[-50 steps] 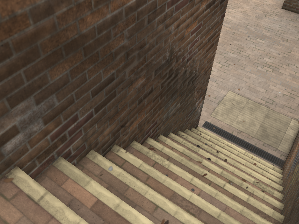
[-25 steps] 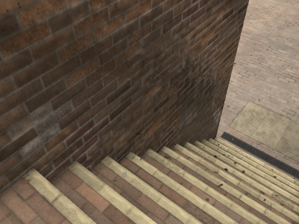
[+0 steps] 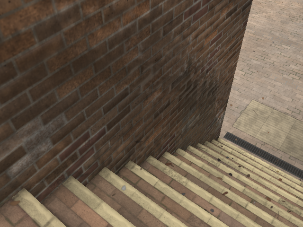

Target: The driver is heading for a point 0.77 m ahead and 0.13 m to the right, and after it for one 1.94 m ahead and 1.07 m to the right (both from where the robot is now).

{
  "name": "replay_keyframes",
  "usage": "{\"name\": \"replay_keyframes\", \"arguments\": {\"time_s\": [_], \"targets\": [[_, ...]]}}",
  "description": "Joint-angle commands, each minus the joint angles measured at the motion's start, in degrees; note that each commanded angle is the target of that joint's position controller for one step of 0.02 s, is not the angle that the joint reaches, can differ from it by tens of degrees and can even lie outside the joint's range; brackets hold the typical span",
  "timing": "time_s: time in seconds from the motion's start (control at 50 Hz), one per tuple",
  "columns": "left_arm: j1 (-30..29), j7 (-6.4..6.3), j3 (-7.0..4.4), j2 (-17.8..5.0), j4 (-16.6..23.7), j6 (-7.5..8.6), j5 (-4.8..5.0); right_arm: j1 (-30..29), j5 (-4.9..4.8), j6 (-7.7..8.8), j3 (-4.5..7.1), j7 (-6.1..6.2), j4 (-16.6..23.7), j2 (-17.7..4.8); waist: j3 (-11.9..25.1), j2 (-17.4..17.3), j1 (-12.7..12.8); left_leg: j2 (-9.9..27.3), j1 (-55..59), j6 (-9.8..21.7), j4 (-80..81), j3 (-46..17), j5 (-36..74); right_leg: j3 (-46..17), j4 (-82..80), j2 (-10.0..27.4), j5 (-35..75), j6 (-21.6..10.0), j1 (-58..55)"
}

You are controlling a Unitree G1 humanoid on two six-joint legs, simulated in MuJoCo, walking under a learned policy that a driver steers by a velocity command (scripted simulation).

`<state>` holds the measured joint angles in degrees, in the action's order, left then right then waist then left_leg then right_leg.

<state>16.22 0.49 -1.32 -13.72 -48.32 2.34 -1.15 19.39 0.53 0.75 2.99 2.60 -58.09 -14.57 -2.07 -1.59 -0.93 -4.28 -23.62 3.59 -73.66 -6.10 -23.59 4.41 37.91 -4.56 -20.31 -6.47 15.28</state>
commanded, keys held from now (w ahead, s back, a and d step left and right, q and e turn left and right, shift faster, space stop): no key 0.48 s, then w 0.14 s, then w+e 0.38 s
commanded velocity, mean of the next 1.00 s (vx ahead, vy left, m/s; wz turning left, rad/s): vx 0.21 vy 0.00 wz -0.11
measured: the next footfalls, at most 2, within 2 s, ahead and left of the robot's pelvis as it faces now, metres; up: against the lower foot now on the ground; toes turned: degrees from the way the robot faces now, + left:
left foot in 0.30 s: +0.17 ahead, +0.12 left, +0.00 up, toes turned -5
right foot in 1.48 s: +0.24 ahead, -0.14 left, -0.20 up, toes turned -25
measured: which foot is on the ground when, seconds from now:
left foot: up 0.00-0.28, down 0.30-1.00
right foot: down 0.00-0.94, up 0.96-1.00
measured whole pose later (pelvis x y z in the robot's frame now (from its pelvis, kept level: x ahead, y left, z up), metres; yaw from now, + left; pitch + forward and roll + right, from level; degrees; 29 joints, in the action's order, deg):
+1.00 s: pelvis +0.15 +0.06 +0.00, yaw -9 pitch +0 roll +1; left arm 21.5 -1.5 -2.1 -14.2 -49.9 -2.5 -0.3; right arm 8.3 0.8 1.5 1.8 1.4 -47.9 -15.6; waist 0.2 0.3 -0.4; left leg -3.5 -13.9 5.1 -35.2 5.8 -22.0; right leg -6.0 54.9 -3.2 -26.0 -2.0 16.2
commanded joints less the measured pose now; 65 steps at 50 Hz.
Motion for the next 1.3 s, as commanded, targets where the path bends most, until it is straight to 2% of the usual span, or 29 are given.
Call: {"name": "replay_keyframes", "arguments": {"time_s": [0.02,0.08,0.16,0.26,0.28,0.32,0.34,0.38,0.42,0.5,0.6,0.7,0.78,0.82,0.88,0.92,0.94,0.96,0.98,1.0,1.02,1.08,1.12,1.14,1.18,1.2,1.24,1.26,1.3], "targets": [[1.08,0.21,-0.92,-6.60,3.22,1.95,-0.66,1.69,-0.05,-2.15,1.53,0.08,2.24,-5.96,-4.47,4.31,-1.52,3.63,-7.52,-0.94,1.66,-0.89,3.51,-21.02,-22.30,20.64,39.41,-11.26,1.99],[3.95,-0.38,-0.08,-5.17,1.61,2.60,0.71,-1.23,-0.24,-3.00,1.20,-0.55,2.91,-3.69,-3.53,3.42,-2.43,4.40,-7.00,-0.74,14.63,1.68,11.72,-12.87,-21.42,16.44,49.51,-8.58,-1.20],[6.13,-1.42,1.09,-3.38,-0.59,1.09,1.81,-6.31,-0.18,-3.39,-1.17,-2.14,3.71,0.38,2.05,5.54,-1.34,4.16,4.03,-0.23,27.55,7.39,21.33,-5.92,-17.89,12.80,56.79,-1.49,-1.87],[5.11,-1.60,1.70,-2.22,-1.40,-0.82,0.57,-8.83,-0.28,-4.14,-2.27,-1.35,4.31,-0.76,0.09,8.47,-0.25,3.47,9.42,-0.85,36.68,8.74,13.13,-8.52,-16.46,13.80,47.85,-0.55,-3.50],[4.21,-1.83,1.72,-2.36,-1.44,-1.11,0.64,-7.41,0.05,-3.80,-2.65,-1.04,3.99,-0.31,0.12,7.56,-1.14,3.69,12.46,-0.63,42.32,8.42,15.08,-8.82,-15.10,13.56,45.94,-0.19,-4.00],[9.78,-1.79,1.74,-2.40,-1.58,-1.27,1.46,-3.47,1.17,-2.24,-2.65,-0.03,2.70,-4.01,4.19,-0.14,0.57,11.22,25.59,1.04,48.30,1.34,53.21,-8.09,-11.42,9.82,28.17,2.44,-3.41],[16.71,-1.64,2.74,1.25,-3.67,-2.00,2.68,-6.16,-0.27,-1.91,-2.97,0.21,2.37,-3.80,7.71,-4.42,4.22,13.43,25.85,5.14,45.30,0.07,58.93,-7.96,-16.39,8.00,10.41,4.29,-4.40],[9.74,-1.87,2.51,-1.55,-3.89,-3.08,2.04,-10.25,-1.50,-1.90,-3.73,-0.50,3.09,-1.58,3.07,-1.11,1.40,10.90,19.99,3.42,51.25,0.05,42.78,-7.68,-22.06,6.63,6.32,5.23,-6.71],[5.35,-1.45,2.20,-2.49,-3.48,-3.81,1.36,-8.94,-2.10,-2.16,-3.66,0.16,2.26,-2.50,1.58,1.66,0.50,8.83,17.21,2.08,54.82,-0.10,32.27,-7.97,-22.95,7.35,10.77,5.45,-10.22],[4.90,-1.59,2.57,-1.32,-4.96,-4.39,1.74,-7.48,-1.82,-1.38,-3.59,0.55,0.99,-2.03,1.96,2.07,0.78,7.81,18.05,1.87,57.62,-0.50,27.00,-7.77,-23.83,7.76,8.24,6.35,-11.54],[5.44,-1.56,1.88,-1.21,-5.58,-5.06,0.48,-7.35,-1.32,-1.78,-1.42,-0.10,2.12,-5.50,-0.91,-2.24,1.11,8.55,12.34,6.10,62.39,-6.05,-8.92,-2.29,-13.69,2.62,-6.94,4.45,-4.88],[5.37,-1.80,1.87,-1.84,-5.07,-3.88,-0.67,-8.05,-0.79,-1.58,-0.19,0.07,2.84,-6.76,0.87,-1.02,1.25,12.93,14.94,8.66,60.01,-8.03,-4.55,-5.25,-10.25,3.73,-2.97,1.43,0.01],[6.50,-1.87,1.32,-2.77,-4.29,-3.28,-0.20,-13.37,-0.74,-1.48,-0.26,-0.01,6.22,-5.92,0.08,4.78,1.26,6.24,9.82,5.02,48.37,2.55,5.67,-13.90,-14.16,6.66,6.99,-0.37,-4.72],[7.38,-1.82,-0.43,-7.66,-3.08,-3.09,0.50,-15.45,-0.11,-0.67,-0.61,-0.24,8.16,-5.77,-2.49,10.92,1.56,2.02,1.21,1.58,38.54,8.94,8.98,-25.82,-17.38,13.69,17.98,-3.82,-9.30],[7.63,-1.65,-1.33,-7.96,-1.10,-3.11,0.56,-14.06,0.68,0.31,-0.58,-1.41,10.21,-6.62,-2.01,9.36,1.10,2.23,-0.94,0.37,35.92,8.65,9.07,-26.84,-13.17,15.54,33.34,-5.79,-11.31],[2.11,-1.85,-2.11,-9.14,1.69,-3.17,0.91,-5.21,0.53,0.93,-0.01,-1.23,9.19,-7.32,2.29,4.90,-4.26,3.55,16.25,1.84,39.72,6.16,19.65,-20.61,-2.27,9.63,44.47,-2.03,-1.71],[0.76,-1.80,-2.52,-8.97,2.97,-3.07,1.54,3.17,0.99,0.86,1.19,-0.70,8.00,-10.41,7.12,-0.50,-7.75,8.34,31.22,4.37,40.80,0.87,29.55,-15.64,11.13,4.90,39.59,0.82,8.77],[2.66,-2.03,-2.29,-5.96,3.77,-3.14,2.07,6.59,0.94,0.83,1.57,-0.60,8.32,-12.17,9.81,-8.28,-8.49,17.46,38.77,9.32,45.70,-7.39,42.70,-9.85,24.18,-0.56,3.75,3.34,18.98],[2.13,-2.49,-2.24,-5.70,4.57,-4.16,0.57,0.87,-0.18,0.64,1.22,-0.95,10.34,-10.39,7.19,-5.72,-5.25,23.58,30.56,13.29,47.90,-11.78,44.93,-8.81,30.51,1.24,-8.91,4.73,21.68],[0.83,-2.50,-2.42,-5.94,5.36,-5.01,0.01,-3.96,-0.22,0.65,0.36,-1.24,12.42,-7.42,4.81,-0.50,-3.66,24.04,24.87,13.76,49.51,-9.11,42.82,-9.51,31.79,4.02,-7.05,5.36,20.34],[-0.40,-2.11,-2.35,-5.32,6.22,-5.70,0.04,-6.38,0.05,0.75,-0.04,-1.40,13.46,-6.54,2.63,0.64,-2.50,23.51,19.12,13.29,50.44,-5.93,42.83,-8.72,32.05,4.91,-3.96,5.60,18.37],[2.04,-1.38,-3.05,-5.98,6.55,-7.55,-1.18,-5.46,1.02,2.17,0.00,-0.98,13.72,-8.14,2.38,-1.73,-0.12,21.91,12.65,11.11,46.54,-0.62,43.16,-7.51,34.77,5.35,7.70,4.55,16.07],[2.90,-1.14,-3.80,-7.25,6.54,-7.89,-0.54,-5.14,1.14,2.83,-0.28,-1.52,14.48,-8.03,3.19,-2.33,0.99,21.43,10.44,10.09,42.80,2.86,47.14,-6.56,36.25,3.87,11.36,3.37,16.04],[1.61,-0.89,-4.80,-8.77,7.21,-8.16,-0.30,-3.15,1.23,3.20,-0.23,-1.73,14.22,-8.69,3.06,-2.12,1.21,18.83,11.01,8.63,41.54,4.80,39.49,-7.44,33.51,3.54,18.17,3.38,18.00],[-1.94,-0.79,-4.70,-7.90,8.93,-8.85,-0.91,-2.86,0.94,3.22,-0.46,-1.77,14.87,-8.25,1.61,-4.83,0.68,19.37,10.33,7.69,38.21,5.47,38.82,-6.62,32.74,2.94,21.86,3.70,20.88],[-5.51,-0.87,-5.31,-8.44,9.69,-9.42,-1.78,-2.34,0.23,3.82,0.05,-1.42,14.76,-8.68,0.37,-4.06,-0.19,21.64,12.56,6.00,36.86,3.24,30.21,-11.97,31.47,4.27,24.44,4.40,25.61],[-8.95,-0.96,-5.71,-9.07,11.10,-9.84,-1.68,-0.08,0.97,4.56,0.07,-1.41,15.13,-8.83,-0.48,-3.02,-1.58,24.31,14.21,6.02,34.19,0.27,25.08,-13.78,30.75,4.08,25.37,5.19,31.42],[-8.00,0.25,-5.55,-9.01,11.42,-9.23,-1.25,1.21,1.07,4.76,0.01,-0.91,14.79,-8.57,-1.11,-0.62,-0.47,21.80,8.75,3.71,32.21,4.61,11.59,-12.71,20.03,4.43,34.95,5.24,27.85],[-10.82,2.28,-5.12,-7.80,12.53,-8.74,-1.05,-0.05,0.99,5.64,-0.31,0.32,14.82,-7.40,-3.41,-1.10,0.00,21.61,0.56,1.59,27.70,6.37,2.25,-11.59,10.17,4.95,47.96,5.31,21.15]]}}
Keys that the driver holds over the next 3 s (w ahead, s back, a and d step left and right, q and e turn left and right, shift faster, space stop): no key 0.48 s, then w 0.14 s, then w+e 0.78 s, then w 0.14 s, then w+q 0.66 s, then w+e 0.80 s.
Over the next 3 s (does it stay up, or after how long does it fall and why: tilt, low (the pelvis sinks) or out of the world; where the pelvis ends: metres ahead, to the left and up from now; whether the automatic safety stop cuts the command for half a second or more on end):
stays up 0.94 -0.22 -0.74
